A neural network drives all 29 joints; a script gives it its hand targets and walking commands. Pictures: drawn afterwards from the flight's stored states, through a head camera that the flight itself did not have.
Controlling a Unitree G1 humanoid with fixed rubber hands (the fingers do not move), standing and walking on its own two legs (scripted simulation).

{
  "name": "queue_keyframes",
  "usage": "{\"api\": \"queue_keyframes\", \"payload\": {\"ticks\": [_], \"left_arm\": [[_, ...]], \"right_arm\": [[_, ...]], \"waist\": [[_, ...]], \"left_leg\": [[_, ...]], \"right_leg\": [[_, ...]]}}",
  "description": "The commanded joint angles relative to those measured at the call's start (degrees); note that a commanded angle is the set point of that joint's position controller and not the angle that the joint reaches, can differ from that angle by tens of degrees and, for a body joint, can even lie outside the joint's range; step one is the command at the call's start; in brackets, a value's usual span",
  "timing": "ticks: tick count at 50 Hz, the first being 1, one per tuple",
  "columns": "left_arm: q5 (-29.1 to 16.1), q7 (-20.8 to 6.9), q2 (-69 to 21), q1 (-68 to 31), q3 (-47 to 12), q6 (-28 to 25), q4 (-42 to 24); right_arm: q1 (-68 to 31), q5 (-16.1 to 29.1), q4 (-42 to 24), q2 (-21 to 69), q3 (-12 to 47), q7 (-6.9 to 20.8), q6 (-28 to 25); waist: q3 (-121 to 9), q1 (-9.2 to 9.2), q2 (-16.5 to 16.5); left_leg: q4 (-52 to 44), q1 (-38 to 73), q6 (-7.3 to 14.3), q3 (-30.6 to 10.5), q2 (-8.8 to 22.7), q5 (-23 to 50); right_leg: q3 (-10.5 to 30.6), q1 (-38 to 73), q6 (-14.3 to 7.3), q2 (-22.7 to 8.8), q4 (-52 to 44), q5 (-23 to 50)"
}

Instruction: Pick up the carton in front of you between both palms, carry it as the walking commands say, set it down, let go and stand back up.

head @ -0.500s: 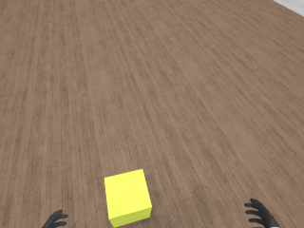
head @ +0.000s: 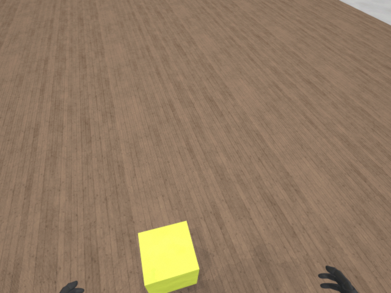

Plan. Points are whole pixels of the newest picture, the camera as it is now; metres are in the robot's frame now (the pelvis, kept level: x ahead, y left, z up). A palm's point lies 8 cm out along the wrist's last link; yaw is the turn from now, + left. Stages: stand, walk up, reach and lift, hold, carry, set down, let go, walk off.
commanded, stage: stand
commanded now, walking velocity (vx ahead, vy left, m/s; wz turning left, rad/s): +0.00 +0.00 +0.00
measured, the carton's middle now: (168, 259) +0.36 +0.11 -0.65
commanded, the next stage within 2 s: none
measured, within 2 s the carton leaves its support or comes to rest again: neither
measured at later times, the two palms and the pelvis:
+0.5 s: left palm out of the picture +0.07 +0.30 -0.11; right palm out of the picture +0.08 -0.31 -0.09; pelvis -0.01 +0.00 +0.00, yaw +0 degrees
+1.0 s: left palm out of the picture +0.06 +0.31 -0.11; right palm out of the picture +0.08 -0.31 -0.09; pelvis -0.02 +0.00 +0.01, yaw +0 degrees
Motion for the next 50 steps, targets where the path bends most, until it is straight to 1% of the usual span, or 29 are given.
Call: {"api": "queue_keyframes", "payload": {"ticks": [1, 7, 14, 29, 50], "left_arm": [[-0.02, 0.14, 8.22, -0.81, 1.76, -0.74, -2.09], [-0.09, 0.01, 8.66, -0.97, 1.58, -0.86, -0.17], [-0.21, -0.10, 9.08, -1.15, 1.44, -0.94, 1.74], [-0.50, -0.23, 9.83, -1.73, 1.34, -1.03, 4.54], [-0.78, -0.39, 10.50, -2.68, 1.24, -1.08, 6.80]], "right_arm": [[-2.33, 0.09, -2.13, -9.94, -1.96, -0.16, -0.66], [-2.67, 0.24, -0.52, -10.50, -1.76, -0.07, -0.70], [-2.92, 0.44, 1.11, -11.03, -1.50, -0.02, -0.75], [-3.39, 0.74, 3.53, -11.80, -1.00, 0.05, -0.85], [-4.16, 1.01, 5.37, -12.63, -0.63, 0.12, -0.98]], "waist": [[-1.46, -0.03, 2.67], [-0.80, -0.02, 2.78], [-0.50, -0.02, 2.76], [-0.43, -0.07, 2.80], [-0.62, -0.16, 2.92]], "left_leg": [[-4.18, 6.84, 0.20, -7.28, 6.71, 11.84], [-5.32, 6.90, 0.20, -7.65, 6.95, 9.71], [-6.19, 7.23, 0.26, -7.92, 7.18, 9.01], [-7.09, 7.97, 0.39, -8.12, 7.45, 10.06], [-7.80, 8.74, 0.40, -8.33, 7.71, 11.50]], "right_leg": [[2.57, -7.01, -1.77, -4.34, -3.90, 12.83], [2.89, -7.20, -2.04, -4.49, -4.91, 11.51], [3.05, -7.10, -2.19, -4.65, -5.81, 10.95], [3.00, -6.41, -2.34, -4.93, -6.88, 11.35], [2.72, -5.74, -2.47, -5.27, -7.78, 11.95]]}}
